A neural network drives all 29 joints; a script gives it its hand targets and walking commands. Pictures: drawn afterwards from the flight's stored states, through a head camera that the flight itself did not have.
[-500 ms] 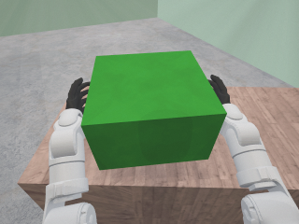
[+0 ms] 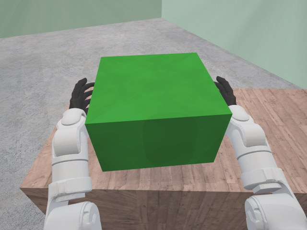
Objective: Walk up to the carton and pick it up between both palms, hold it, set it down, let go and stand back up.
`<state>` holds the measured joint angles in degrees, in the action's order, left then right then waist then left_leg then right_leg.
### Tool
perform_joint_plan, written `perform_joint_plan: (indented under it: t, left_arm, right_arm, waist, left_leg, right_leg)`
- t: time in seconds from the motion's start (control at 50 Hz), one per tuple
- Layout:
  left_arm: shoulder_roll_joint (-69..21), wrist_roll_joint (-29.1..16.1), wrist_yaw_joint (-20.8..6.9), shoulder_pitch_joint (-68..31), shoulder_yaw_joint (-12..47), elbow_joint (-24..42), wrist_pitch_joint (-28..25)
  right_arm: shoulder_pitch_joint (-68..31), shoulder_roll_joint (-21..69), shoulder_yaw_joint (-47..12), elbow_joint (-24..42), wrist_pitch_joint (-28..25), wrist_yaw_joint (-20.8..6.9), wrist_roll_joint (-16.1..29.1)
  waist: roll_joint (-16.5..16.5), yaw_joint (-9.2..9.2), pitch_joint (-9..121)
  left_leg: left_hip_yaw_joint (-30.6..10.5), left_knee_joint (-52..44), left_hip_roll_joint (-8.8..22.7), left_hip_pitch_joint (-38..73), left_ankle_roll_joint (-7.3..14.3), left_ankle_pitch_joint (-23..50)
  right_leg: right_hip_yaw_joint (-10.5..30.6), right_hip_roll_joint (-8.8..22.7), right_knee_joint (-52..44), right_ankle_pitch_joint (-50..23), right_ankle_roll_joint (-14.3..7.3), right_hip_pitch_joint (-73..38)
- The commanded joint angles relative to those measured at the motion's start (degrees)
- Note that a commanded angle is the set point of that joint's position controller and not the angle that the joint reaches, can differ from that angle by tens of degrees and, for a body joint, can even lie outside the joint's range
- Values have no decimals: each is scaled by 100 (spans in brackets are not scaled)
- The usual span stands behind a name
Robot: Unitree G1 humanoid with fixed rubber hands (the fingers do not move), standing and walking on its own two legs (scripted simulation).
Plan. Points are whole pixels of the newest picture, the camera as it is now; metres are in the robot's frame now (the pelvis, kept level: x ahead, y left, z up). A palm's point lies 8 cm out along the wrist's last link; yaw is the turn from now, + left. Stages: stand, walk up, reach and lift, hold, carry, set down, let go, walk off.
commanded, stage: hold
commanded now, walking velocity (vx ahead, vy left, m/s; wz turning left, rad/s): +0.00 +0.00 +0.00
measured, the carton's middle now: (154, 106) +0.39 +0.00 +0.16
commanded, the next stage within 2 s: none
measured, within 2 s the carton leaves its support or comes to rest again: neither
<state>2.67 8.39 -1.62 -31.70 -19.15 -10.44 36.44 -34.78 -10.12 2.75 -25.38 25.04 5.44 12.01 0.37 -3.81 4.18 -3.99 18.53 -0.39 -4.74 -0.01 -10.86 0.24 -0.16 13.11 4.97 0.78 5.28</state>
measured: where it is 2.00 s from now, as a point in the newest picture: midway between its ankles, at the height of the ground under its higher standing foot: outside the picture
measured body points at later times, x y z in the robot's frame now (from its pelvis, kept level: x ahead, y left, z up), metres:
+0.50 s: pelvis +0.00 +0.00 +0.00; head -0.05 +0.01 +0.45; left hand +0.37 +0.19 +0.19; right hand +0.37 -0.18 +0.18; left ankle -0.01 +0.12 -0.75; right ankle +0.03 -0.13 -0.75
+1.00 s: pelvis +0.00 +0.00 +0.00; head -0.04 +0.01 +0.45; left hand +0.37 +0.18 +0.18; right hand +0.37 -0.19 +0.18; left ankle -0.01 +0.12 -0.75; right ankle +0.03 -0.13 -0.75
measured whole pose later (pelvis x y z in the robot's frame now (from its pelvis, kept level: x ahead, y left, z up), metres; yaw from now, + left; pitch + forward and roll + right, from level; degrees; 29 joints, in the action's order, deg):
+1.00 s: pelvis +0.00 +0.00 +0.00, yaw +1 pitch -3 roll -1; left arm 3.3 8.1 -2.6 -30.7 -19.1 -8.5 37.1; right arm -34.5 -9.2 3.0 -23.3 26.3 6.3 12.0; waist 0.3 -5.3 3.8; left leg -4.4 17.8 -0.4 -5.1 -0.2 -10.1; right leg -0.4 -0.1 12.7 4.9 0.6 5.3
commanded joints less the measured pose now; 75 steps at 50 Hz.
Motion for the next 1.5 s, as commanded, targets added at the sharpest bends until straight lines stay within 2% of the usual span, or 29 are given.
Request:
perform_joint_plan:
  t: [0.0,0.24,0.5,0.72,0.74,0.8,0.84,0.9,0.98,1.0,1.02,1.1,1.12,1.18,1.26,1.34,1.42,1.48]
  left_arm:
    - [-2976,-874,-802,-3700,3123,1082,-268]
    - [-2896,-848,-956,-3761,3059,976,-249]
    - [-3024,-826,-911,-3752,3068,894,-260]
    - [-2968,-830,-897,-3719,3073,952,-252]
    - [-2868,-759,-931,-3561,2964,732,-185]
    - [-2828,-730,-1045,-3702,2848,821,-170]
    - [-2926,-845,-1013,-3816,3064,1175,-235]
    - [-2874,-916,-952,-3712,3143,1165,-260]
    - [-2767,-784,-939,-3431,2916,1048,-218]
    - [-2796,-789,-951,-3427,2972,1121,-211]
    - [-2806,-801,-955,-3492,2959,1161,-211]
    - [-2827,-748,-958,-3558,2932,1076,-171]
    - [-2763,-718,-963,-3609,2846,1005,-161]
    - [-2801,-749,-970,-3735,2875,943,-155]
    - [-2732,-715,-1010,-3833,2766,683,-179]
    - [-2836,-811,-1009,-3823,2853,705,-229]
    - [-2903,-880,-955,-3835,3017,877,-303]
    - [-2836,-757,-968,-3576,2870,795,-232]
  right_arm:
    - [-4296,3431,-2204,2136,-376,-690,710]
    - [-4162,3432,-1957,1984,-301,-601,451]
    - [-4262,3329,-1948,1931,-350,-700,477]
    - [-4242,3394,-2014,1994,-365,-677,526]
    - [-4203,3198,-1823,1775,-307,-661,465]
    - [-4164,3299,-1753,1711,-288,-659,421]
    - [-4241,3319,-1858,1982,-334,-645,536]
    - [-4264,3309,-1970,2243,-310,-627,593]
    - [-4067,3246,-2074,2127,-225,-643,637]
    - [-3981,3281,-2040,2135,-226,-648,603]
    - [-4139,3281,-2070,2245,-251,-660,627]
    - [-4102,3207,-1920,2023,-245,-704,594]
    - [-4171,3222,-1919,1942,-230,-711,578]
    - [-4246,3226,-1814,1910,-254,-720,491]
    - [-4372,3322,-1739,1731,-280,-725,395]
    - [-4438,3348,-1766,1880,-326,-704,425]
    - [-4315,3298,-1831,1924,-336,-695,469]
    - [-4133,3228,-1840,1748,-298,-711,486]
  waist:
    - [-112,117,2247]
    - [-141,-113,2091]
    - [-211,-29,2047]
    - [-150,-19,2117]
    - [-124,-186,1888]
    - [-93,-193,1902]
    - [-288,-232,2305]
    - [-235,-226,2423]
    - [-48,-52,2176]
    - [-48,-118,2182]
    - [-49,-40,2252]
    - [-190,-82,1975]
    - [-108,-37,1895]
    - [-166,-102,1963]
    - [-53,-70,1948]
    - [-60,-126,2205]
    - [-218,-210,2385]
    - [-133,-118,2053]
  left_leg:
    - [320,-113,-308,-100,-297,1796]
    - [326,-292,-344,-314,-265,1155]
    - [288,-210,-263,-41,-351,1469]
    - [328,-204,-302,-100,-297,1451]
    - [375,-284,-324,-153,-315,1259]
    - [411,-365,-322,-297,-301,1097]
    - [366,-228,-327,-141,-391,1527]
    - [341,-157,-344,-101,-392,1687]
    - [332,-257,-328,-188,-316,1543]
    - [332,-261,-314,-142,-325,1562]
    - [324,-253,-309,-152,-316,1525]
    - [370,-299,-300,-186,-357,1361]
    - [394,-332,-307,-210,-315,1243]
    - [411,-393,-307,-290,-288,993]
    - [444,-451,-327,-361,-216,715]
    - [429,-380,-338,-346,-241,938]
    - [357,-251,-311,-94,-352,1357]
    - [359,-288,-314,-135,-347,1365]
  right_leg:
    - [-143,-355,213,-1099,-74,-1379]
    - [-141,-242,191,-996,-23,-1525]
    - [-210,-335,130,-674,-111,-1209]
    - [-174,-310,161,-879,-69,-1320]
    - [-149,-294,120,-799,-99,-1269]
    - [-139,-250,127,-790,-69,-1407]
    - [-182,-298,228,-1145,-74,-1514]
    - [-163,-316,256,-1358,-52,-1520]
    - [-161,-325,236,-1244,-48,-1528]
    - [-153,-318,228,-1274,-47,-1513]
    - [-165,-320,232,-1201,-58,-1480]
    - [-156,-303,164,-840,-124,-1287]
    - [-165,-303,142,-754,-104,-1278]
    - [-153,-269,131,-600,-112,-1264]
    - [-153,-240,111,-477,-69,-1252]
    - [-139,-264,167,-799,-54,-1386]
    - [-178,-314,204,-1005,-88,-1332]
    - [-192,-326,175,-933,-96,-1352]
